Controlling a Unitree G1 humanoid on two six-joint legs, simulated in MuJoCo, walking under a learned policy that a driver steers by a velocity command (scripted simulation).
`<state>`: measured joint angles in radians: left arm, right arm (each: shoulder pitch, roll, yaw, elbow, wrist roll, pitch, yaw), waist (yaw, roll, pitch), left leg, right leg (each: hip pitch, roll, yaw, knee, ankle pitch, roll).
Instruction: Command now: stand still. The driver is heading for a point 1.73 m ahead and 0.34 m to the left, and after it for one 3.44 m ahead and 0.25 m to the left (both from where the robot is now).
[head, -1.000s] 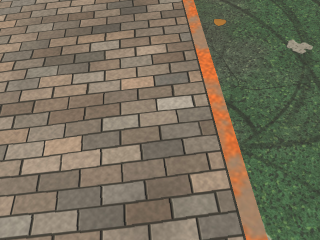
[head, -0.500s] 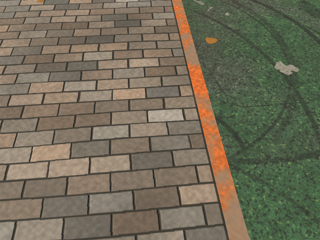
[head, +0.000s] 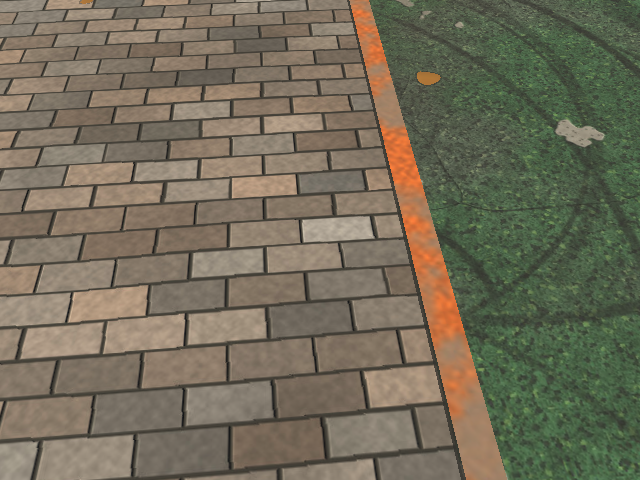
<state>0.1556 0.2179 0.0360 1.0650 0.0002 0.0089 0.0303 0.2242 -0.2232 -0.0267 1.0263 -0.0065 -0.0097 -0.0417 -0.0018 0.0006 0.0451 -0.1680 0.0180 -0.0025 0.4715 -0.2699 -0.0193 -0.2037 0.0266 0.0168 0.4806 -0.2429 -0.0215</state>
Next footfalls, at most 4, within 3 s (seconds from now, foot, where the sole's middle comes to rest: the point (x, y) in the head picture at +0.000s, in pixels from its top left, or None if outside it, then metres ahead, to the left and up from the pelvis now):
0.86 right None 0.43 -0.09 -0.78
1.40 left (262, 388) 0.72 0.17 -0.78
1.88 right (309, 273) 1.06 0.06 -0.78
2.20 left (222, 313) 0.93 0.28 -0.78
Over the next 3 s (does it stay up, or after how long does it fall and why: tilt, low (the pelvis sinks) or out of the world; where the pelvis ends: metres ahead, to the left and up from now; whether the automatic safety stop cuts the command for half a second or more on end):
stays up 1.12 0.22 -0.01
